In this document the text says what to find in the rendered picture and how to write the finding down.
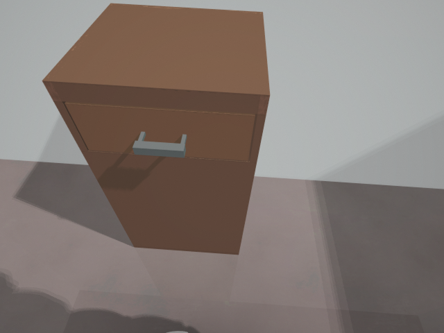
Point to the drawer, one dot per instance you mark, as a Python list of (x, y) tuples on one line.
[(210, 134)]

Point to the cabinet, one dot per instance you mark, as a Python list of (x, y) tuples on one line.
[(180, 58)]

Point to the handle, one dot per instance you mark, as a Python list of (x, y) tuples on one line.
[(141, 147)]

